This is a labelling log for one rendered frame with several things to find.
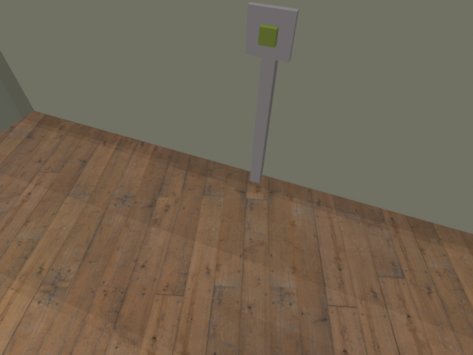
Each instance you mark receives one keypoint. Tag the panel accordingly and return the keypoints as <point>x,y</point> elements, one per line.
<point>285,18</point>

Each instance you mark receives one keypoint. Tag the button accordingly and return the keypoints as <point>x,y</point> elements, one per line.
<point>268,35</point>

